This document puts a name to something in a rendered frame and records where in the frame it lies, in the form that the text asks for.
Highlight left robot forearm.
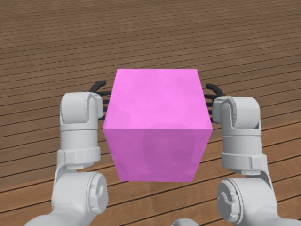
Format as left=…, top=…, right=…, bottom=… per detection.
left=51, top=92, right=104, bottom=208

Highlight right robot forearm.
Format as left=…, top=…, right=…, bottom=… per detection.
left=212, top=96, right=277, bottom=203

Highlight robot right upper arm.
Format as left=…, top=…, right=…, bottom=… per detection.
left=217, top=178, right=301, bottom=226

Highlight left robot hand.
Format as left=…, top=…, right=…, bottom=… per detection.
left=89, top=81, right=112, bottom=120

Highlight robot left upper arm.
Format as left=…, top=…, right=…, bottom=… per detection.
left=24, top=171, right=109, bottom=226

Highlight right robot hand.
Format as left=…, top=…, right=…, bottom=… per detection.
left=204, top=84, right=226, bottom=124

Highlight carton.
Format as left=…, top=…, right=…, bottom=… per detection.
left=103, top=69, right=213, bottom=182

